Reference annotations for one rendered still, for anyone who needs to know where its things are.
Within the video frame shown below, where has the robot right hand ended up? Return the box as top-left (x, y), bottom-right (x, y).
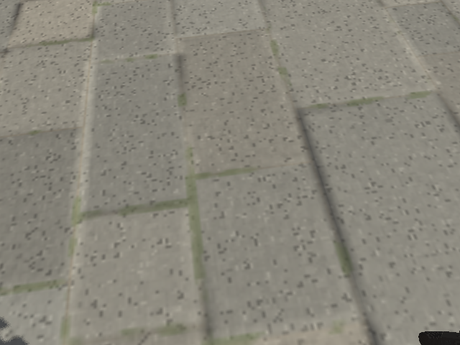
top-left (418, 331), bottom-right (460, 345)

